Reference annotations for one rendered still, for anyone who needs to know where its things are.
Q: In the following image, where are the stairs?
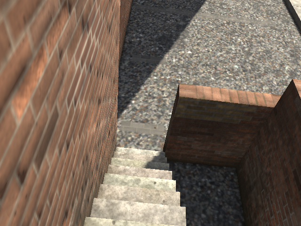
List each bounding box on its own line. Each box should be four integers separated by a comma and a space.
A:
84, 147, 186, 226

